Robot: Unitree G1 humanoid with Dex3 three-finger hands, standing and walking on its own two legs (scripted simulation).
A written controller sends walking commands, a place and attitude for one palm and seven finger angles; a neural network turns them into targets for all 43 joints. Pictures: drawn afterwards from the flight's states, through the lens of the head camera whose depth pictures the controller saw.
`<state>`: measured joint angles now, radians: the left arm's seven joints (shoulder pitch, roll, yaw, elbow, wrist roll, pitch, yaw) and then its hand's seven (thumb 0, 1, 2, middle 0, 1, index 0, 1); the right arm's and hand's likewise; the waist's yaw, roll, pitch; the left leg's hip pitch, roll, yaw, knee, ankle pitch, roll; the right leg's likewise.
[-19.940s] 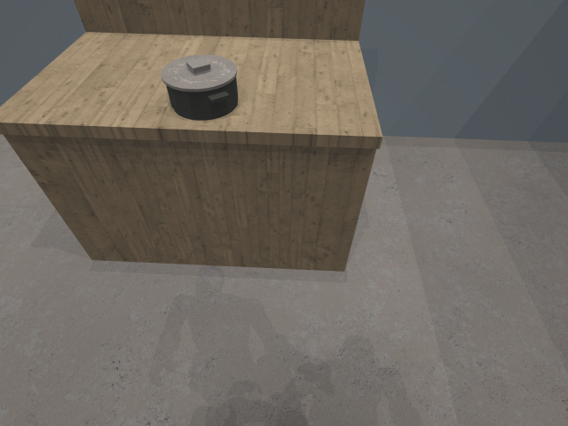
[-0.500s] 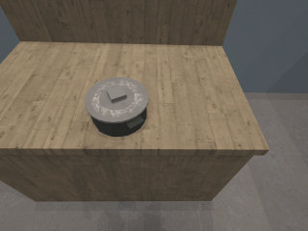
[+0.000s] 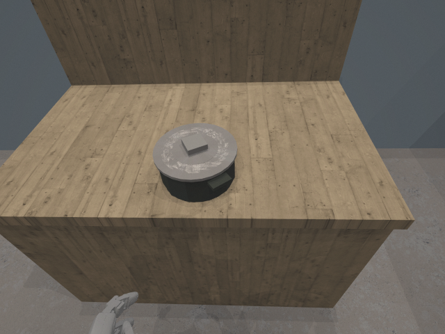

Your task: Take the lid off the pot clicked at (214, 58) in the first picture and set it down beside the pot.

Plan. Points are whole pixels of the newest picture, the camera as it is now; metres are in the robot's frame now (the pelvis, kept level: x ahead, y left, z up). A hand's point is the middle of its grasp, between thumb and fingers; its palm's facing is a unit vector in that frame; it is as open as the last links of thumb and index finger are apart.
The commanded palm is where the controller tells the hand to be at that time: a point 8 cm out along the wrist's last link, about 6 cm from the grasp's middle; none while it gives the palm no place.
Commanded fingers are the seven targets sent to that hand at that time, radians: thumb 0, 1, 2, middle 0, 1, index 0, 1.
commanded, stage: lift the closed hand beside the body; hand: left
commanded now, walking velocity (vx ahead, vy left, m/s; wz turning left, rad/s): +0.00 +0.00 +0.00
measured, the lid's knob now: (194, 143) +0.53 +0.10 +0.05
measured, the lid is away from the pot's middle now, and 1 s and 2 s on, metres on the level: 0.00 0.00 0.00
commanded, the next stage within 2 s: raise the hand higher, near the body in 0.42 s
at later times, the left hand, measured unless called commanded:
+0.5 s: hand out of the picture +0.12 +0.21 -0.02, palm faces +0.25 -0.91 -0.32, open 3.1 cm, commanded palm +0.07 +0.26 +0.01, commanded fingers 0.00 0.90 0.90 -1.30 -1.50 -1.30 -1.50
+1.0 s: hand (78, 314) +0.15 +0.23 +0.04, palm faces +0.27 -0.87 -0.40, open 3.1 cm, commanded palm +0.10 +0.26 +0.08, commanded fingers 0.00 0.90 0.90 -1.30 -1.50 -1.30 -1.50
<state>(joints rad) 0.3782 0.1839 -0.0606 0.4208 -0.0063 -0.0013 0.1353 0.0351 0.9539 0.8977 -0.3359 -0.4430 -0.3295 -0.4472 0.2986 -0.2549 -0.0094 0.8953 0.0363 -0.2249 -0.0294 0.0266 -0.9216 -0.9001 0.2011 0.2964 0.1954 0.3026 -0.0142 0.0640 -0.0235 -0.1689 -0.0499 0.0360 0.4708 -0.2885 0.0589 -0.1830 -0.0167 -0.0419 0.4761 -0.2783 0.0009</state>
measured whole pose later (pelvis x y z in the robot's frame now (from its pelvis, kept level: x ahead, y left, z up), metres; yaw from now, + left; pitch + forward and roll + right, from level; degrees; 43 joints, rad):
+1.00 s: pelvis +0.01 -0.01 +0.00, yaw +0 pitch -2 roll -1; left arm 0.67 0.28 0.16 -0.25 -0.01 -0.09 0.09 0.01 0.89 0.90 -1.30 -1.49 -1.29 -1.50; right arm 0.18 -0.21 -0.02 0.60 0.01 -0.15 -0.06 0.02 -0.90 -0.90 0.20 0.30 0.20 0.30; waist 0.06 0.04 0.01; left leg -0.13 -0.03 0.03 0.47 -0.30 0.05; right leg -0.13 0.01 -0.05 0.43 -0.27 -0.01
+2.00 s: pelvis -0.02 -0.01 +0.00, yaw +1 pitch -1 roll +0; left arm 0.29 0.65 0.09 -0.26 0.75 0.02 -0.20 0.00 0.24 1.21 -1.06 -0.73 -1.06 -0.74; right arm 0.11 -0.29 0.00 0.55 0.04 0.08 0.00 0.01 -0.90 -0.90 0.20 0.30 0.19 0.30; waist 0.06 0.14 0.01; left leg -0.19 -0.03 0.01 0.44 -0.24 0.04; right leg -0.19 0.00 -0.07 0.42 -0.22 -0.02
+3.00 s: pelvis -0.02 +0.00 +0.00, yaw +1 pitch +0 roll +0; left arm -0.38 0.57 -0.17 0.10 0.83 0.15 -0.31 0.00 -0.29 1.43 -0.86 -0.08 -0.85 -0.08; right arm 0.11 -0.27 0.03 0.58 0.06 0.11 0.03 0.01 -0.90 -0.90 0.20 0.30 0.19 0.30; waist 0.02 0.12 0.01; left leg -0.21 -0.06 0.02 0.43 -0.22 0.06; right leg -0.23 -0.03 -0.06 0.46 -0.23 -0.01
